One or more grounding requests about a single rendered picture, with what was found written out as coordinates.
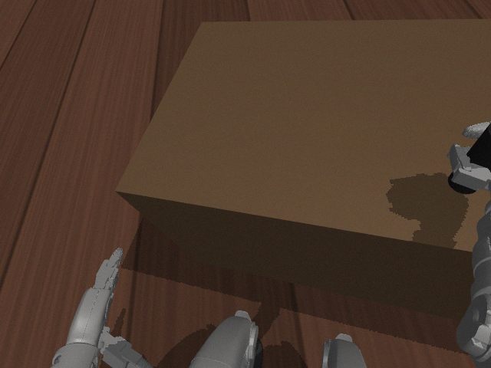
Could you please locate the right robot arm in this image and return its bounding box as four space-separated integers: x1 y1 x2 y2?
456 200 491 368

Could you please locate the right robot hand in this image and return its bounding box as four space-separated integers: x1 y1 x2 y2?
447 121 491 195

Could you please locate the left robot hand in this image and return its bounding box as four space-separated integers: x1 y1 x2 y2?
66 248 153 368

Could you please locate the left robot arm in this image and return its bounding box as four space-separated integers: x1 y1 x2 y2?
51 343 101 368

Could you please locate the can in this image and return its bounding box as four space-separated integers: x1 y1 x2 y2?
448 124 491 194

